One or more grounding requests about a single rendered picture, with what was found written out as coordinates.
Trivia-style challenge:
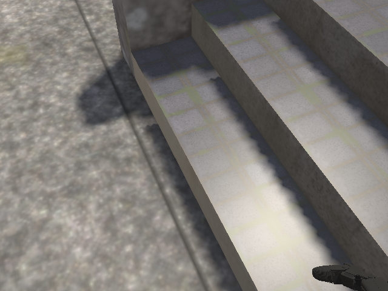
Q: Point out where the stairs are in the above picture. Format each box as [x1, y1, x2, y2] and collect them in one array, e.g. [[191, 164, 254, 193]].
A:
[[132, 0, 388, 291]]

